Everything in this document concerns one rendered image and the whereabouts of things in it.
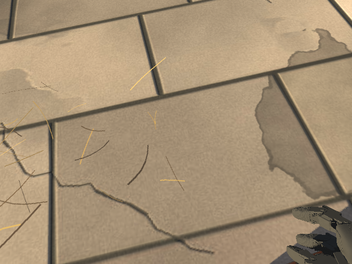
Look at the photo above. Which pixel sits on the robot right hand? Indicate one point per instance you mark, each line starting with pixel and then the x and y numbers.
pixel 336 250

